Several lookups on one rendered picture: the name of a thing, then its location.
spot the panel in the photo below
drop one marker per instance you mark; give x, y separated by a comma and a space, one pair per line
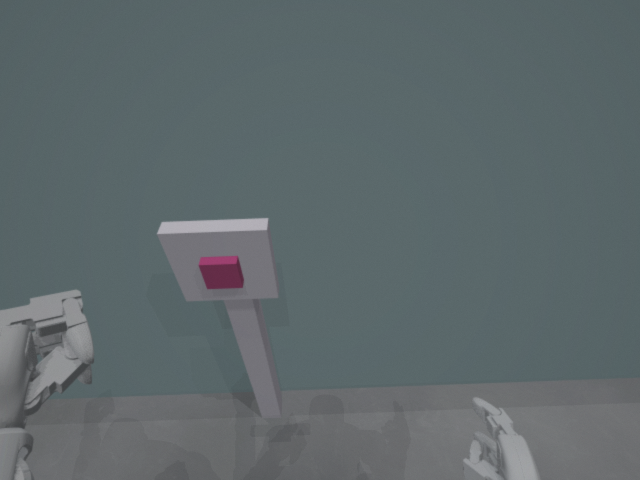
185, 242

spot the robot left forearm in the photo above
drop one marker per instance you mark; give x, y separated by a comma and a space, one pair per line
15, 446

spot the right robot hand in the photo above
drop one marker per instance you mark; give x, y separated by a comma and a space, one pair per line
510, 457

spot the left robot hand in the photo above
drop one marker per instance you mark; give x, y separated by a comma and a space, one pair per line
63, 339

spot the button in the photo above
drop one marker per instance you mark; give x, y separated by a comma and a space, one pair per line
221, 272

